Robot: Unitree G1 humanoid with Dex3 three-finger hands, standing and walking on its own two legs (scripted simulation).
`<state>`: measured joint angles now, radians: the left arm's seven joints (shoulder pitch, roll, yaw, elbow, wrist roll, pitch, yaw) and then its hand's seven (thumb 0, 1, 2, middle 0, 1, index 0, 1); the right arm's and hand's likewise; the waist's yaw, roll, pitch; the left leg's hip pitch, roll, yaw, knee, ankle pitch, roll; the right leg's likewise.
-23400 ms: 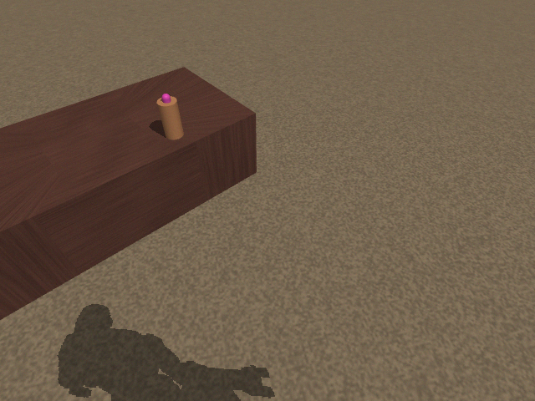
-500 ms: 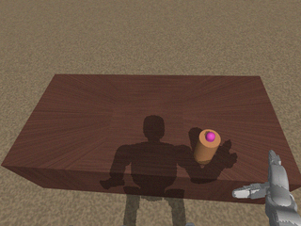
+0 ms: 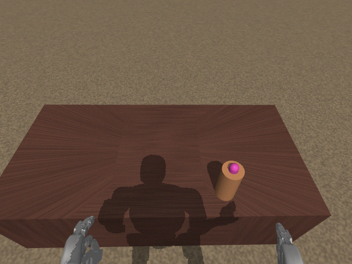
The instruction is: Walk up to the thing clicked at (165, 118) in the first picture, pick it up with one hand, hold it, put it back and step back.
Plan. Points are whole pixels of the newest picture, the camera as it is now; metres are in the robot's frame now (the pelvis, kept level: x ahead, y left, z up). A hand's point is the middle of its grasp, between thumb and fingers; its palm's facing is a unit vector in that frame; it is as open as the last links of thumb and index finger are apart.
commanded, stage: home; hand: right
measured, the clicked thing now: (229, 179) +0.48 -0.20 -0.24
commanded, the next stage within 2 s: stand in 1.84 s
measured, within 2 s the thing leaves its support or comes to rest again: neither
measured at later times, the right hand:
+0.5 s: hand out of the picture +0.12 -0.25 -0.11, palm faces -0.04 +0.93 -0.37, open 17.7 cm
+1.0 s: hand out of the picture +0.05 -0.28 -0.11, palm faces -0.06 +0.93 -0.37, open 17.4 cm
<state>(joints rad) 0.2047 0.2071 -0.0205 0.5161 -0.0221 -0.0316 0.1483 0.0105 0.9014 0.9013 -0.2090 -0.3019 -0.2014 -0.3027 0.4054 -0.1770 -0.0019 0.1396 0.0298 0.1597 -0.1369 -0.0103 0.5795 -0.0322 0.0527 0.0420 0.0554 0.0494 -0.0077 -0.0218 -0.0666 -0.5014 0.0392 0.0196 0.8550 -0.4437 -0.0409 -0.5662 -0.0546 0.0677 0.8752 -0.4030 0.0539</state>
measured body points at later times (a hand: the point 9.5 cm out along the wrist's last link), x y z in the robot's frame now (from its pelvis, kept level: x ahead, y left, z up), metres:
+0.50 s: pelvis +0.01 -0.02 +0.02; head +0.00 -0.01 +0.47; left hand +0.10 +0.27 -0.10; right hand +0.12 -0.30 -0.08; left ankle +0.00 +0.14 -0.70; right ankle +0.03 -0.15 -0.70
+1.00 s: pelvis +0.00 -0.03 +0.04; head -0.02 -0.02 +0.49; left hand +0.07 +0.26 -0.09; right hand +0.06 -0.33 -0.08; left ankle +0.00 +0.14 -0.70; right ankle +0.03 -0.15 -0.70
